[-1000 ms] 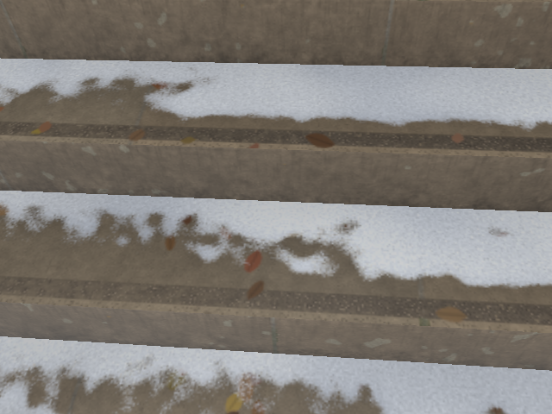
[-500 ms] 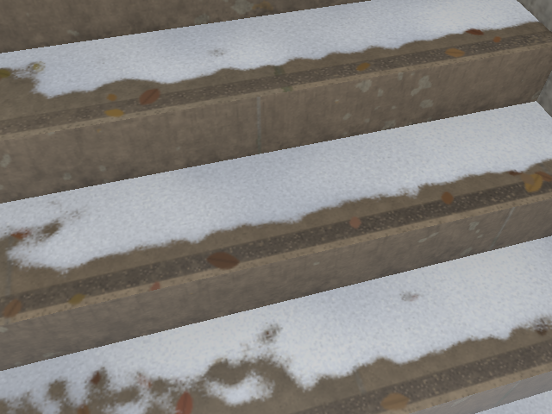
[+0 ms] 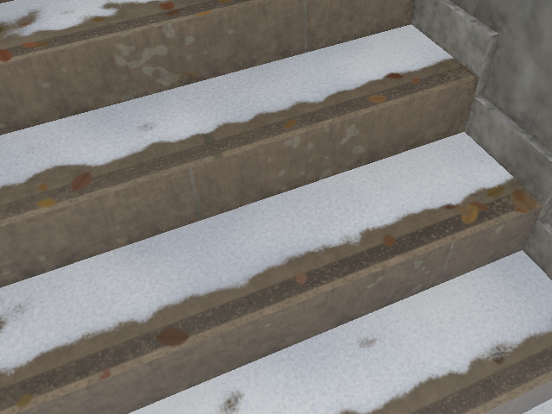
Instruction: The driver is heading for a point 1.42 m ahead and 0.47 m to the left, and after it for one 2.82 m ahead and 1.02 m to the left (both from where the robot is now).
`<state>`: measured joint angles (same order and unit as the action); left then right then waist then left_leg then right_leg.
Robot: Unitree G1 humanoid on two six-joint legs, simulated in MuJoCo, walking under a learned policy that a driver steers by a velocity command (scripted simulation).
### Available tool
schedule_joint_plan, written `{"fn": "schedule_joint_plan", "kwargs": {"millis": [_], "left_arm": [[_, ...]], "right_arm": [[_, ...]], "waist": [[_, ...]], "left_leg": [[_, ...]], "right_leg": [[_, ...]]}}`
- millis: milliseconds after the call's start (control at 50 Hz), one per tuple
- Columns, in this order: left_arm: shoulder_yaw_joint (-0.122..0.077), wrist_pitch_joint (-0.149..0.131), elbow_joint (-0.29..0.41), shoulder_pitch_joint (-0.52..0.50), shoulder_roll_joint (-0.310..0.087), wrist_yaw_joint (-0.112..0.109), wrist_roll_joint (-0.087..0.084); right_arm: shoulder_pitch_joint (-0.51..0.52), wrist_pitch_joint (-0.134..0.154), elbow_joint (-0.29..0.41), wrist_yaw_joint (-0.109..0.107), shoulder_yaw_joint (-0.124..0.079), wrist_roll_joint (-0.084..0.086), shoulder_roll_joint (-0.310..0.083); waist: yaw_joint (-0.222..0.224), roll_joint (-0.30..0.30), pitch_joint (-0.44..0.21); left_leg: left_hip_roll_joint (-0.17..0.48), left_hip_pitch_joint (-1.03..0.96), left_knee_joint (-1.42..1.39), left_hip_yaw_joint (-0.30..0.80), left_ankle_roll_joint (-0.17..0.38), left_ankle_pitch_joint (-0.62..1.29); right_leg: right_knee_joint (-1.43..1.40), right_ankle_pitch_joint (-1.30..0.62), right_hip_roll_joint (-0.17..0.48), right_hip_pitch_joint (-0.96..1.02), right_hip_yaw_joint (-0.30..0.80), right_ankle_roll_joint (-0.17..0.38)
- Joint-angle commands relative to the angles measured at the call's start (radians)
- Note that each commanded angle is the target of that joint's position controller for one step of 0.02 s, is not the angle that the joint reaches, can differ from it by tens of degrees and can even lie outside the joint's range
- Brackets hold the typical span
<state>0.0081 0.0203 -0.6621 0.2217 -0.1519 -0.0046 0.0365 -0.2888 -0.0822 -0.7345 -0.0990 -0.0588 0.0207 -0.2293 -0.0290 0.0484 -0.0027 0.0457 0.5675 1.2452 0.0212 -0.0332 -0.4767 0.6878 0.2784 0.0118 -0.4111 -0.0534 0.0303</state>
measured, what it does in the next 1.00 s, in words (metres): steps on the spot: left foot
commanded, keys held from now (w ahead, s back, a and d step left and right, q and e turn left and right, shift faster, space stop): no key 1.00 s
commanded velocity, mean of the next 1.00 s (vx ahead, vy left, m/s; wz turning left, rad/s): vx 0.00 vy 0.00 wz -0.02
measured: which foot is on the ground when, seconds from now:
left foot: up 0.00-0.18, down 0.20-1.00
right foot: down 0.00-1.00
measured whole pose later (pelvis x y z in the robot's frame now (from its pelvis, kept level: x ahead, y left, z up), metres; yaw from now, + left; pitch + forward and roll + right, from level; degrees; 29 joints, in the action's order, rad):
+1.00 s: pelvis +0.07 +0.03 +0.03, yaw +0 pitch +1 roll +0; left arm -0.04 0.01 -1.07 0.30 -0.17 -0.04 0.01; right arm -0.32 -0.04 -1.03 -0.05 0.00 -0.02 -0.17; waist 0.00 -0.02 -0.03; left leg -0.04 0.14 0.34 -0.01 0.03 -0.23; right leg 0.38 0.21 0.06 -0.19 -0.03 -0.04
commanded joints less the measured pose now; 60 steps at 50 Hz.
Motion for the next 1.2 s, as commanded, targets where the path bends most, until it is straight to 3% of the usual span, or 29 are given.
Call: {"fn": "schedule_joint_plan", "kwargs": {"millis": [20, 60, 120, 140, 160, 200, 220, 240, 260, 280, 360, 400, 480, 600, 760, 1200], "left_arm": [[-0.002, -0.048, 0.082, -0.135, -0.032, -0.022, -0.025], [0.005, -0.046, 0.040, -0.085, -0.016, -0.042, -0.033], [-0.003, -0.037, 0.024, -0.079, -0.041, -0.054, -0.015], [-0.009, -0.030, 0.005, -0.049, -0.058, -0.053, -0.018], [-0.009, -0.030, -0.013, -0.047, -0.056, -0.045, -0.018], [-0.017, -0.041, -0.063, 0.024, -0.077, -0.029, -0.038], [-0.023, -0.050, -0.078, 0.065, -0.083, -0.018, -0.035], [-0.023, -0.050, -0.099, 0.084, -0.063, -0.019, -0.032], [-0.032, -0.048, -0.111, 0.033, -0.098, -0.023, -0.026], [-0.034, -0.045, -0.118, 0.011, -0.089, -0.024, -0.024], [-0.038, -0.041, -0.172, 0.037, -0.073, -0.014, -0.019], [-0.042, -0.044, -0.212, 0.061, -0.073, -0.010, -0.027], [-0.047, -0.042, -0.268, 0.093, -0.083, -0.012, -0.026], [-0.055, -0.026, -0.316, 0.113, -0.109, -0.034, -0.028], [-0.056, -0.019, -0.356, 0.127, -0.116, -0.043, -0.031], [-0.058, -0.016, -0.425, 0.153, -0.104, -0.041, -0.035]], "right_arm": [[-0.059, 0.016, 0.026, 0.004, -0.008, -0.014, -0.027], [-0.067, 0.024, 0.006, 0.019, 0.002, -0.024, -0.004], [0.001, 0.040, -0.005, 0.050, 0.034, -0.022, 0.044], [0.009, 0.046, -0.012, 0.060, 0.037, -0.020, 0.041], [-0.024, 0.048, -0.041, 0.064, 0.038, -0.019, 0.029], [-0.022, 0.054, -0.051, 0.067, 0.038, -0.050, -0.031], [-0.035, 0.060, -0.043, 0.070, 0.036, -0.047, -0.073], [-0.024, 0.064, -0.081, 0.076, 0.033, -0.040, -0.067], [-0.007, 0.071, -0.086, 0.080, 0.042, -0.033, -0.025], [-0.003, 0.077, -0.106, 0.078, 0.049, -0.042, -0.007], [-0.021, 0.088, -0.154, 0.072, 0.044, -0.041, -0.014], [-0.030, 0.079, -0.173, 0.070, 0.046, -0.047, -0.008], [-0.042, 0.064, -0.202, 0.069, 0.047, -0.052, -0.014], [-0.054, 0.052, -0.238, 0.060, 0.045, -0.046, -0.025], [-0.068, 0.047, -0.259, 0.053, 0.045, -0.046, -0.030], [-0.110, 0.046, -0.277, 0.046, 0.044, -0.042, -0.031]], "waist": [[-0.034, -0.165, -0.011], [-0.031, -0.151, -0.023], [0.001, -0.175, -0.020], [0.019, -0.195, -0.008], [0.011, -0.195, 0.009], [0.028, -0.121, 0.053], [0.064, -0.060, 0.043], [0.083, 0.098, 0.051], [0.052, 0.066, 0.068], [0.048, 0.052, 0.042], [0.038, -0.014, -0.032], [0.031, -0.033, -0.038], [0.027, -0.054, -0.034], [0.032, -0.051, -0.019], [0.035, -0.051, 0.014], [0.033, -0.054, 0.030]], "left_leg": [[-0.018, 0.144, 0.173, 0.128, -0.023, 0.047], [-0.016, 0.068, 0.044, 0.069, -0.034, 0.118], [0.015, -0.144, -0.401, 0.011, -0.042, 0.060], [0.003, -0.199, -0.535, -0.012, -0.033, 0.029], [-0.002, -0.291, -0.658, -0.031, -0.012, 0.136], [0.020, -0.344, -0.819, 0.037, 0.038, 0.320], [0.056, -0.368, -0.827, 0.071, 0.071, 0.421], [0.040, -0.227, -0.860, 0.093, 0.111, 0.211], [0.028, -0.191, -0.900, 0.093, 0.113, 0.149], [0.032, -0.217, -0.922, 0.093, 0.105, 0.173], [0.021, -0.375, -0.908, 0.072, 0.105, 0.388], [0.021, -0.408, -0.907, 0.064, 0.112, 0.449], [0.018, -0.431, -0.916, 0.056, 0.116, 0.490], [0.010, -0.431, -0.924, 0.041, 0.117, 0.548], [0.002, -0.415, -0.945, 0.042, 0.118, 0.501], [-0.003, -0.408, -0.969, 0.045, 0.117, 0.431]], "right_leg": [[-0.352, 0.110, 0.217, 0.083, 0.336, 0.121], [-0.342, 0.094, 0.183, 0.099, 0.265, 0.128], [-0.376, 0.110, 0.179, 0.072, 0.222, 0.140], [-0.382, 0.141, 0.181, 0.080, 0.229, 0.149], [-0.368, 0.161, 0.182, 0.045, 0.225, 0.145], [-0.347, 0.179, 0.126, 0.019, 0.200, 0.083], [-0.319, 0.129, 0.069, 0.008, 0.139, 0.049], [-0.325, 0.000, 0.037, 0.122, 0.086, 0.013], [-0.298, -0.053, 0.036, 0.176, 0.074, 0.002], [-0.291, -0.087, 0.041, 0.200, 0.070, 0.002], [-0.329, -0.182, 0.053, 0.205, 0.066, 0.002], [-0.334, -0.214, 0.058, 0.207, 0.061, -0.006], [-0.342, -0.247, 0.061, 0.213, 0.052, -0.016], [-0.327, -0.265, 0.068, 0.217, 0.046, -0.027], [-0.331, -0.238, 0.073, 0.209, 0.038, -0.039], [-0.352, -0.214, 0.075, 0.200, 0.029, -0.048]]}}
